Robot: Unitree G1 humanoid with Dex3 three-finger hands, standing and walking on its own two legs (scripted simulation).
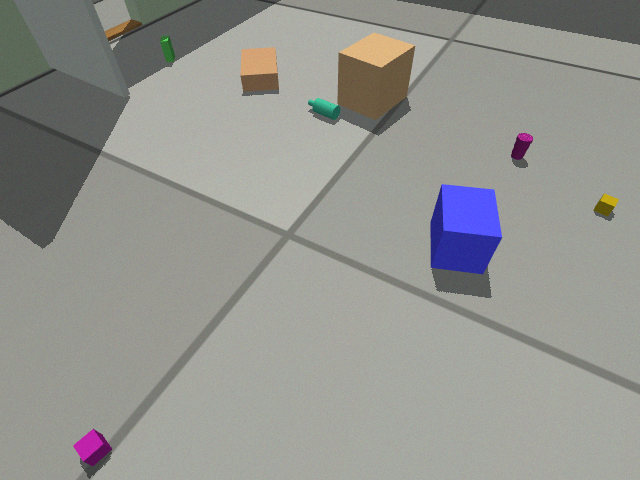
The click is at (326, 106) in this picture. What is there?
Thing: lying bottle
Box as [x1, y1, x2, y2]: [308, 98, 339, 119]
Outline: 308,101 308,104 312,106 314,111 330,118 335,119 339,113 339,106 322,99 317,98 314,101 310,99
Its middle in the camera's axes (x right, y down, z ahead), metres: +0.01 -0.79 +2.25
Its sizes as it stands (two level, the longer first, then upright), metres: 0.192 0.080 0.080
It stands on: the floor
